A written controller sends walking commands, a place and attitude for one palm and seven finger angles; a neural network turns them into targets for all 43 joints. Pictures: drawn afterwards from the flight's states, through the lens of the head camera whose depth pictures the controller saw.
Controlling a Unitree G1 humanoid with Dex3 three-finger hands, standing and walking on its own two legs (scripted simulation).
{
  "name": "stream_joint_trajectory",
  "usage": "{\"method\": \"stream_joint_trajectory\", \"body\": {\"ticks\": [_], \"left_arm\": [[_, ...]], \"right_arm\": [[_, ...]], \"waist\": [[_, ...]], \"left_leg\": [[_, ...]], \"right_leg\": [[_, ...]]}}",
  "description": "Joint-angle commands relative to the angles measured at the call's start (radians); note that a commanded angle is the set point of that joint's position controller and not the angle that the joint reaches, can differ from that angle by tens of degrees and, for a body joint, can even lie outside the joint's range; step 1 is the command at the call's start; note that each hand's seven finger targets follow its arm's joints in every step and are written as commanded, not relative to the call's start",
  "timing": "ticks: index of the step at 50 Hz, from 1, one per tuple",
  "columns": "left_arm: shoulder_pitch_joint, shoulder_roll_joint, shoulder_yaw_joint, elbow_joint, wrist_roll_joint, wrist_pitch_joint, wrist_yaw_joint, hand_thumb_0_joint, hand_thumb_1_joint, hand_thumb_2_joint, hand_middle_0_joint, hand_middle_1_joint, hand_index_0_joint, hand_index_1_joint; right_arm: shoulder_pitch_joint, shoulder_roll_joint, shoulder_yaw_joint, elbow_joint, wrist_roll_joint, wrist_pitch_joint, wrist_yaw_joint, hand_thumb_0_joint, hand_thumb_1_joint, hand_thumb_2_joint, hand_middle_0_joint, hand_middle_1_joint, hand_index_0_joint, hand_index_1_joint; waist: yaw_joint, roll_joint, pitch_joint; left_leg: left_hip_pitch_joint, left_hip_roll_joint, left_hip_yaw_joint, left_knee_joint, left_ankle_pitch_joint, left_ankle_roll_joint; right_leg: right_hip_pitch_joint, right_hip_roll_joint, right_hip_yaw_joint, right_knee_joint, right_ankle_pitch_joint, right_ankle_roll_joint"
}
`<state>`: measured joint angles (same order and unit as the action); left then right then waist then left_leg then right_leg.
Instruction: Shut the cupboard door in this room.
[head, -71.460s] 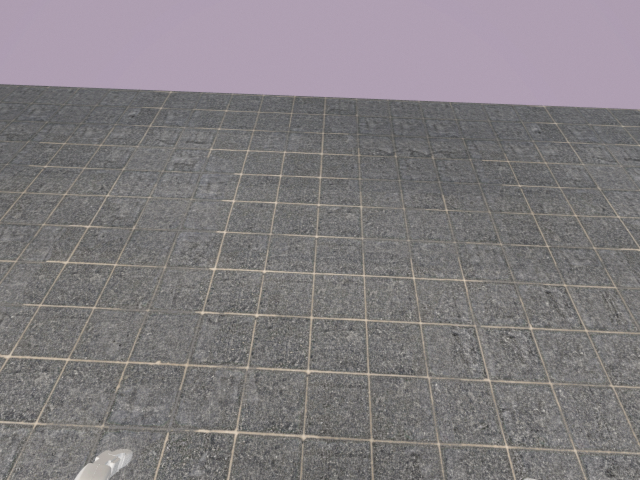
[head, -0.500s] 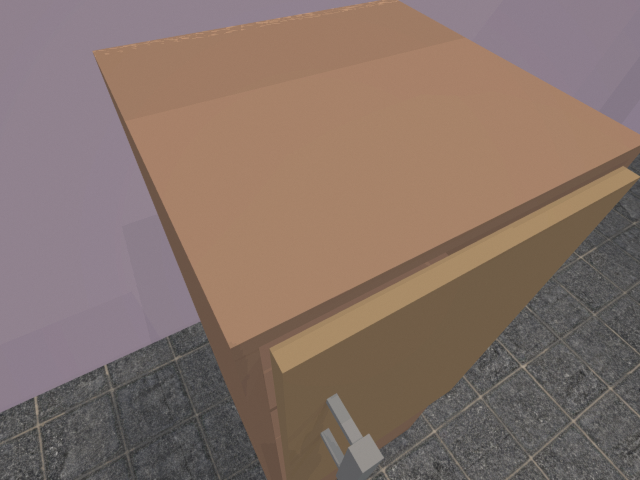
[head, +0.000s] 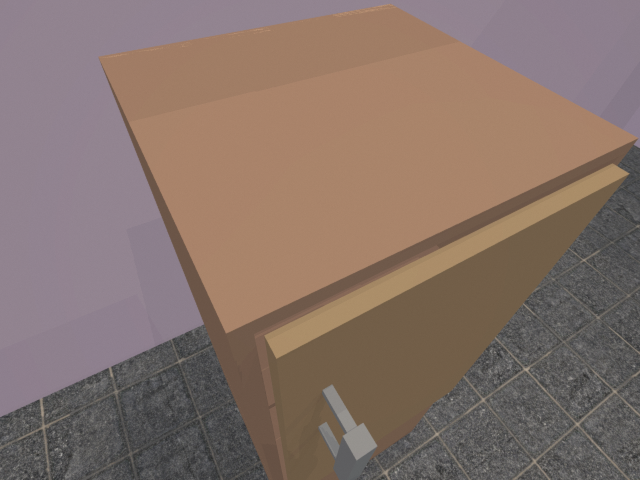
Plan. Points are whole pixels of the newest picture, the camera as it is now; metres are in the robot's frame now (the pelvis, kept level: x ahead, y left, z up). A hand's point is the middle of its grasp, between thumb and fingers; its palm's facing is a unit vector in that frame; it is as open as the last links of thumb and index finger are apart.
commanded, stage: look again from close up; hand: left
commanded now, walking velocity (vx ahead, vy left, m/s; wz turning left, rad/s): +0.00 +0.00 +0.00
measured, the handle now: (340, 438) +0.16 +0.00 +0.08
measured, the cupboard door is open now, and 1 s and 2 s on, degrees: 0 0 0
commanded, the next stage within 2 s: shuffle to correct the standing spot in 0.28 s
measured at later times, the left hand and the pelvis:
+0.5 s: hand out of the picture -0.05 +0.15 -0.18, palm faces +0.10 -0.98 -0.16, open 7.4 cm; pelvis -0.01 -0.01 +0.00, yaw +2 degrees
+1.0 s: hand out of the picture -0.08 +0.08 -0.17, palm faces +0.31 -0.91 -0.27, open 7.4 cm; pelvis -0.08 -0.13 +0.00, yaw +17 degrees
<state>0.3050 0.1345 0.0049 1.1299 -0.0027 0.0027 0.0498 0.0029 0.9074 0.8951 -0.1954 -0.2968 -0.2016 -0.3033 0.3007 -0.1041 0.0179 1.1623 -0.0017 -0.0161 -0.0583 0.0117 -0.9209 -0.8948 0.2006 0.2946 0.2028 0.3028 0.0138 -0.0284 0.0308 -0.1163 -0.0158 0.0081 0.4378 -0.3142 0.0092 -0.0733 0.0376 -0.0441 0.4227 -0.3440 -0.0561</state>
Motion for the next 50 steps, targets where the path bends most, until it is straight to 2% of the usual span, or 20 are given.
{"method": "stream_joint_trajectory", "body": {"ticks": [1,8,12,19,26,29,32,34,36,37,38,39,40,41,42,43,44,46,47,50], "left_arm": [[0.107,0.076,0.017,-0.012,-0.001,-0.011,0.008,0.000,0.900,0.900,-0.200,-0.300,-0.200,-0.300],[0.114,0.074,0.020,-0.007,-0.001,-0.012,0.007,0.000,0.900,0.900,-0.200,-0.300,-0.200,-0.300],[0.116,0.068,0.019,-0.004,0.000,-0.011,0.006,0.000,0.900,0.900,-0.200,-0.300,-0.200,-0.300],[0.130,0.059,0.016,0.004,-0.001,-0.014,0.006,0.000,0.900,0.900,-0.200,-0.300,-0.200,-0.300],[0.128,0.080,0.039,-0.023,0.002,0.003,0.005,0.000,0.900,0.900,-0.200,-0.300,-0.200,-0.300],[0.109,0.075,0.051,-0.065,0.007,0.018,0.003,0.000,0.900,0.900,-0.200,-0.300,-0.200,-0.300],[0.073,0.078,0.062,-0.114,0.011,0.029,-0.002,0.000,0.900,0.900,-0.200,-0.300,-0.200,-0.300],[0.052,0.085,0.072,-0.150,0.011,0.037,-0.004,0.000,0.900,0.900,-0.200,-0.300,-0.200,-0.300],[0.067,0.089,0.079,-0.168,0.007,0.039,-0.006,0.000,0.900,0.900,-0.200,-0.300,-0.200,-0.300],[0.077,0.090,0.082,-0.173,0.008,0.039,-0.010,0.000,0.900,0.900,-0.200,-0.300,-0.200,-0.300],[0.099,0.093,0.085,-0.176,0.008,0.037,-0.011,0.000,0.900,0.900,-0.200,-0.300,-0.200,-0.300],[0.119,0.125,0.092,-0.182,0.016,0.032,-0.010,0.000,0.900,0.900,-0.200,-0.300,-0.200,-0.300],[0.112,0.206,0.105,-0.184,0.031,0.028,-0.004,0.000,0.900,0.900,-0.200,-0.300,-0.200,-0.300],[0.088,0.223,0.096,-0.205,0.026,0.034,-0.003,0.000,0.900,0.900,-0.200,-0.300,-0.200,-0.300],[0.037,0.211,0.090,-0.232,0.026,0.033,0.000,0.000,0.900,0.900,-0.200,-0.300,-0.200,-0.300],[-0.023,0.171,0.083,-0.263,0.029,0.031,0.006,0.000,0.900,0.900,-0.200,-0.300,-0.200,-0.300],[-0.028,0.162,0.075,-0.273,0.026,0.027,0.006,0.000,0.900,0.900,-0.200,-0.300,-0.200,-0.300],[0.005,0.150,0.061,-0.277,0.027,0.015,0.007,0.000,0.900,0.900,-0.200,-0.300,-0.200,-0.300],[0.011,0.157,0.062,-0.280,0.028,0.013,0.011,0.000,0.900,0.900,-0.200,-0.300,-0.200,-0.300],[0.048,0.164,0.059,-0.286,0.027,0.016,0.014,0.000,0.900,0.900,-0.200,-0.300,-0.200,-0.300]], "right_arm": [[0.074,-0.078,-0.011,-0.020,0.000,-0.009,-0.008,0.000,-0.900,-0.900,0.200,0.300,0.200,0.300],[0.087,-0.069,-0.010,-0.014,0.000,-0.013,-0.010,0.000,-0.900,-0.900,0.200,0.300,0.200,0.300],[0.095,-0.061,-0.007,-0.013,0.002,-0.012,-0.010,0.000,-0.900,-0.900,0.200,0.300,0.200,0.300],[0.096,-0.062,-0.009,-0.011,0.000,-0.011,-0.009,0.000,-0.900,-0.900,0.200,0.300,0.200,0.300],[0.088,-0.091,-0.033,-0.036,-0.002,-0.002,-0.007,0.000,-0.900,-0.900,0.200,0.300,0.200,0.300],[0.108,-0.133,-0.057,-0.052,-0.008,0.008,-0.014,0.000,-0.900,-0.900,0.200,0.300,0.200,0.300],[0.125,-0.164,-0.076,-0.074,-0.016,0.018,-0.016,0.000,-0.900,-0.900,0.200,0.300,0.200,0.300],[0.105,-0.192,-0.091,-0.100,-0.025,0.027,-0.014,0.000,-0.900,-0.900,0.200,0.300,0.200,0.300],[0.045,-0.215,-0.102,-0.134,-0.026,0.032,-0.011,0.000,-0.900,-0.900,0.200,0.300,0.200,0.300],[0.025,-0.218,-0.107,-0.152,-0.025,0.034,-0.009,0.000,-0.900,-0.900,0.200,0.300,0.200,0.300],[0.000,-0.231,-0.113,-0.171,-0.023,0.039,-0.006,0.000,-0.900,-0.900,0.200,0.300,0.200,0.300],[-0.017,-0.215,-0.113,-0.190,-0.015,0.044,-0.001,0.000,-0.900,-0.900,0.200,0.300,0.200,0.300],[-0.010,-0.153,-0.110,-0.210,-0.005,0.048,0.007,0.000,-0.900,-0.900,0.200,0.300,0.200,0.300],[-0.030,-0.133,-0.113,-0.226,-0.014,0.056,0.008,0.000,-0.900,-0.900,0.200,0.300,0.200,0.300],[-0.003,-0.137,-0.122,-0.231,-0.014,0.068,0.006,0.000,-0.900,-0.900,0.200,0.300,0.200,0.300],[-0.025,-0.150,-0.120,-0.214,-0.019,0.076,0.010,0.000,-0.900,-0.900,0.200,0.300,0.200,0.300],[-0.029,-0.146,-0.116,-0.206,-0.018,0.078,0.015,0.000,-0.900,-0.900,0.200,0.300,0.200,0.300],[-0.039,-0.142,-0.110,-0.217,-0.019,0.080,0.022,0.000,-0.900,-0.900,0.200,0.300,0.200,0.300],[-0.044,-0.137,-0.111,-0.224,-0.015,0.077,0.025,0.000,-0.900,-0.900,0.200,0.300,0.200,0.300],[-0.077,-0.153,-0.103,-0.237,-0.015,0.087,0.027,0.000,-0.900,-0.900,0.200,0.300,0.200,0.300]], "waist": [[0.003,0.010,0.045],[0.005,0.024,0.038],[0.003,0.033,0.070],[0.002,0.029,0.062],[-0.003,0.032,0.041],[-0.011,0.120,0.035],[-0.028,0.179,0.035],[-0.027,0.206,0.023],[-0.003,0.193,-0.017],[0.003,0.160,-0.028],[0.020,0.124,-0.055],[0.037,0.008,-0.056],[0.020,-0.258,-0.035],[0.029,-0.326,-0.004],[0.000,-0.263,-0.016],[-0.019,-0.177,0.021],[-0.024,-0.109,0.016],[-0.021,-0.073,0.008],[-0.015,-0.059,-0.014],[0.000,-0.073,-0.026]], "left_leg": [[-0.045,0.106,-0.062,-0.037,0.326,0.034],[-0.044,0.106,-0.065,-0.038,0.352,0.035],[-0.059,0.106,-0.064,-0.053,0.311,0.035],[-0.053,0.106,-0.068,-0.051,0.294,0.034],[-0.089,0.137,-0.137,-0.004,0.463,0.055],[-0.094,0.221,-0.298,-0.040,0.568,0.128],[-0.078,0.299,-0.436,-0.079,0.660,0.208],[-0.101,0.313,-0.470,-0.079,0.671,0.234],[-0.140,0.288,-0.450,-0.045,0.630,0.205],[-0.162,0.267,-0.435,-0.033,0.589,0.188],[-0.225,0.228,-0.400,-0.001,0.502,0.152],[-0.321,0.134,-0.311,0.089,0.296,0.092],[-0.440,-0.031,-0.091,0.287,-0.079,0.010],[-0.423,-0.059,-0.027,0.563,-0.310,-0.004],[-0.397,-0.028,-0.072,0.705,-0.312,0.001],[-0.412,-0.009,-0.065,0.783,-0.255,-0.004],[-0.416,-0.009,-0.038,0.839,-0.229,-0.016],[-0.428,-0.011,-0.010,0.850,-0.191,-0.025],[-0.427,-0.010,-0.004,0.814,-0.205,-0.027],[-0.398,-0.006,0.019,0.746,-0.171,-0.030]], "right_leg": [[-0.017,-0.149,0.100,-0.055,0.432,-0.001],[-0.007,-0.147,0.090,-0.050,0.430,-0.002],[-0.026,-0.144,0.088,-0.062,0.388,-0.002],[-0.037,-0.145,0.098,-0.072,0.358,-0.004],[-0.048,-0.131,0.000,0.028,0.306,0.014],[-0.122,-0.082,-0.024,0.141,0.129,0.024],[-0.227,-0.051,0.005,0.282,-0.110,0.027],[-0.274,-0.048,0.060,0.364,-0.195,0.032],[-0.220,-0.055,0.093,0.304,-0.118,0.039],[-0.185,-0.039,0.069,0.253,-0.063,0.045],[-0.091,-0.040,0.068,0.137,0.022,0.052],[0.002,-0.083,0.090,-0.047,0.129,0.056],[0.031,-0.289,0.243,-0.124,0.280,0.007],[-0.107,-0.386,0.290,-0.131,0.452,-0.054],[-0.193,-0.403,0.258,-0.116,0.446,-0.129],[-0.232,-0.346,0.203,-0.101,0.498,-0.148],[-0.204,-0.307,0.163,-0.059,0.587,-0.163],[-0.164,-0.277,0.106,-0.032,0.668,-0.160],[-0.127,-0.292,0.099,-0.017,0.709,-0.173],[-0.095,-0.267,0.094,-0.058,0.608,-0.147]]}}
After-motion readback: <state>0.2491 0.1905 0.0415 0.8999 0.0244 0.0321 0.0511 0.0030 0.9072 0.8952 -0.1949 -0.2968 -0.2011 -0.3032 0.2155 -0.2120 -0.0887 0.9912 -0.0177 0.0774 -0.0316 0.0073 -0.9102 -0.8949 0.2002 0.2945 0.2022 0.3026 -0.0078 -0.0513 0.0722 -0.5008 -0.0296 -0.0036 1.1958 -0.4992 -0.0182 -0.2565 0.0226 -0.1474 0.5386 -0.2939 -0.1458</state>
